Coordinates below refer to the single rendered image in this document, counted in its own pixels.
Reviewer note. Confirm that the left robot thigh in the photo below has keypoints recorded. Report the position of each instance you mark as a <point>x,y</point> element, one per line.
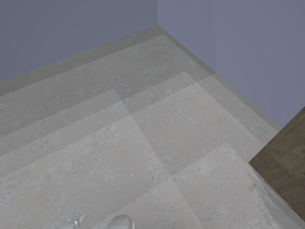
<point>121,222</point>

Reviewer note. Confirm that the cupboard door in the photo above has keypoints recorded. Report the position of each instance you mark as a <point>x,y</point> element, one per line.
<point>289,149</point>

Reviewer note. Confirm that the robot left hand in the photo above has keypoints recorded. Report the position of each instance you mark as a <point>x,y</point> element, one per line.
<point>74,222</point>

